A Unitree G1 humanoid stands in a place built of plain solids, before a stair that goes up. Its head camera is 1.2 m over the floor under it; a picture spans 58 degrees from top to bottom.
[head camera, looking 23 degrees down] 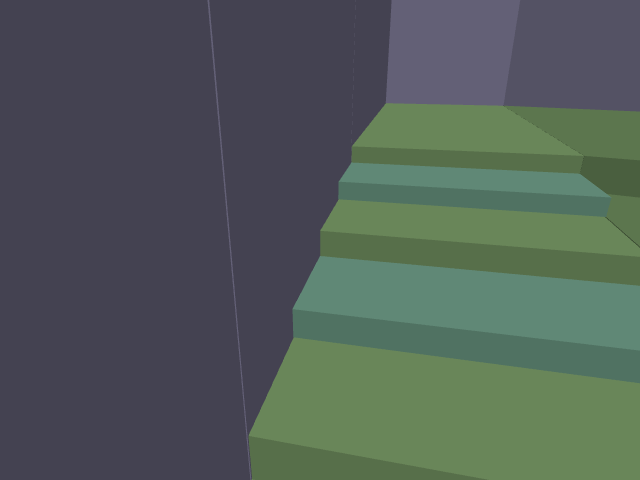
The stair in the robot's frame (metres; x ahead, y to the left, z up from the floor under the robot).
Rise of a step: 0.12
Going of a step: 0.49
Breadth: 1.39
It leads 12 degrees to the right of straight ahead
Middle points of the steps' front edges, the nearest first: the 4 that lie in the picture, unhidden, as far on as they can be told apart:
1.27 -0.57 0.31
1.75 -0.68 0.44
2.23 -0.78 0.55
2.70 -0.89 0.66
